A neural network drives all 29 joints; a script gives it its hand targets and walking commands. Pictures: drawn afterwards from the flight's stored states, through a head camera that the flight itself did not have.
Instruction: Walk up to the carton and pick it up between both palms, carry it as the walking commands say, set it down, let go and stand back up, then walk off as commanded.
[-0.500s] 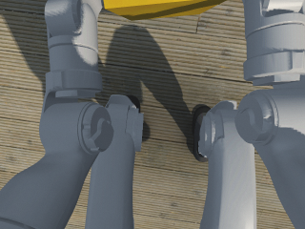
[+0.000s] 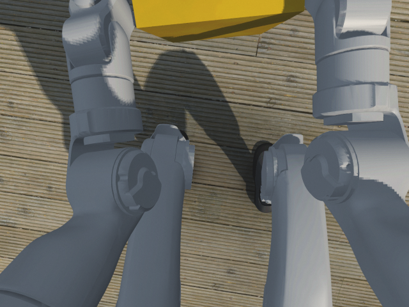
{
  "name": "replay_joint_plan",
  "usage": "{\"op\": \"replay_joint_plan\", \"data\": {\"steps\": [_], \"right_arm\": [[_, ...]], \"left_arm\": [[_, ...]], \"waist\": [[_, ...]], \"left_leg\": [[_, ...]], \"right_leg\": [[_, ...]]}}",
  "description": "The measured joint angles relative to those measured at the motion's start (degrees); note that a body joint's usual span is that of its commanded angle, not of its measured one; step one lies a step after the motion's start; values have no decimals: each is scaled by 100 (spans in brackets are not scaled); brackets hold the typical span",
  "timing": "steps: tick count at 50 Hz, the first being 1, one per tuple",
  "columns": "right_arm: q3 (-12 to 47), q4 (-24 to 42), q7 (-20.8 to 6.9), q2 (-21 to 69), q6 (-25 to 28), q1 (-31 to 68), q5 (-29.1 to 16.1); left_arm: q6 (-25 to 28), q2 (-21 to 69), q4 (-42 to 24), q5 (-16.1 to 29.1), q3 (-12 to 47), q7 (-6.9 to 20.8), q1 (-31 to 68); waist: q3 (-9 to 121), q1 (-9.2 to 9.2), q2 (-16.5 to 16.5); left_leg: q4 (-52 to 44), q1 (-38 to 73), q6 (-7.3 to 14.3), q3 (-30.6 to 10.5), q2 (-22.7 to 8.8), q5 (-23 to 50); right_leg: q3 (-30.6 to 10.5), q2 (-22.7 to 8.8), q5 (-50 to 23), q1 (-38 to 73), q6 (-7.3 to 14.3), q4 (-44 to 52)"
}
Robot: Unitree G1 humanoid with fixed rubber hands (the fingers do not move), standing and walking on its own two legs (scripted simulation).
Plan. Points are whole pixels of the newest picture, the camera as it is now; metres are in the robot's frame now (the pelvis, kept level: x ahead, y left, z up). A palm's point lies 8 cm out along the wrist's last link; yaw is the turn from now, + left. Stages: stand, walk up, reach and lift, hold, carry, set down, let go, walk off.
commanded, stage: reach and lift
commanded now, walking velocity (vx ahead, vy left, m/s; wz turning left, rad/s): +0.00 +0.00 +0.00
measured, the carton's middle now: out of the picture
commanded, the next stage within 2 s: none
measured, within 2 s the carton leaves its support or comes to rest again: neither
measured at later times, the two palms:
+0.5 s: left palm out of the picture +0.52 +0.17 -0.04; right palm out of the picture +0.55 -0.09 -0.05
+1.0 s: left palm out of the picture +0.49 +0.16 +0.03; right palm out of the picture +0.53 -0.10 +0.03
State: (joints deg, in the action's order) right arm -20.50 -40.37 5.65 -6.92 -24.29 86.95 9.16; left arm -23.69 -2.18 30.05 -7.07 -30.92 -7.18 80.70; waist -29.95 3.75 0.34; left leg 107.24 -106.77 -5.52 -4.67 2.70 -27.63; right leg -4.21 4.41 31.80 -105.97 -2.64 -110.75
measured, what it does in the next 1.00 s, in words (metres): rises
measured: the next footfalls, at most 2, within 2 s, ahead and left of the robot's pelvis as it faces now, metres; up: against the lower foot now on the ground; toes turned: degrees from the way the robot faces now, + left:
none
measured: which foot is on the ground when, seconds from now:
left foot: down 0.00-1.00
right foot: down 0.00-1.00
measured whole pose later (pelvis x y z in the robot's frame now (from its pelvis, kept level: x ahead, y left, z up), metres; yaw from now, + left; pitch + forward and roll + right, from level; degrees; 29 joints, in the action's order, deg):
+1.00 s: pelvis +0.00 -0.01 +0.11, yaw +0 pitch +20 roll +2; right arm -20.5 -34.8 4.6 -2.1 -25.7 74.6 9.7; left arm -25.0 2.9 22.8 -8.3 -29.7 -6.7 66.7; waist -28.6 3.2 1.1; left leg 86.3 -82.9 -5.5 -5.1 2.1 -23.1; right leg -4.4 3.9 26.9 -82.7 -1.5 -90.1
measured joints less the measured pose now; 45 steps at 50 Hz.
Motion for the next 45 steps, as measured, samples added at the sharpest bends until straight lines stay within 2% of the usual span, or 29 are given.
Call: {"op": "replay_joint_plan", "data": {"steps": [7,11,16,21,24,28,32,40,45], "right_arm": [[-166,42,-82,117,-60,21,121],[-139,236,-134,97,-110,-156,-36],[-47,467,-140,64,-156,-303,-242],[-385,-69,-216,163,-62,-219,214],[-336,-37,-212,192,-130,-428,353],[-43,649,-153,281,-205,-674,138],[-100,577,-130,358,-209,-590,20],[-121,485,-139,330,-200,-678,-76],[-204,165,-141,395,-193,-995,205]], "left_arm": [[-64,67,-235,-8,4,-14,-188],[-132,151,-447,-11,136,-92,-331],[-259,233,-738,37,195,-167,-400],[-328,229,-248,-296,-66,-24,-220],[-274,277,-6,-431,-155,84,-288],[-116,382,-625,-138,-20,75,-676],[-93,419,-832,-21,-32,16,-893],[-331,403,-889,-173,79,-18,-885],[-273,457,-306,-423,-36,113,-1021]], "waist": [[1,-137,141],[-8,-137,192],[-14,-80,103],[248,-41,25],[338,-25,5],[-64,-48,32],[-9,-116,152],[-4,-75,200],[455,11,123]], "left_leg": [[-296,160,7,-52,28,136],[-400,285,4,-101,0,169],[-558,560,22,-70,-17,205],[-797,696,41,9,-7,273],[-995,811,48,18,-2,320],[-1200,1240,19,-30,-10,327],[-1292,1313,2,-41,-32,358],[-1570,1777,-17,-31,-68,382],[-1831,1868,15,-4,-58,418]], "right_leg": [[48,-47,-124,203,1,332],[95,-26,-187,342,10,486],[62,-21,-232,603,0,636],[-18,-43,-278,699,7,802],[-27,-65,-314,802,18,977],[-16,-35,-360,1219,31,1206],[-9,-15,-406,1276,50,1296],[-20,-3,-441,1706,94,1544],[-53,-25,-468,1784,101,1778]]}}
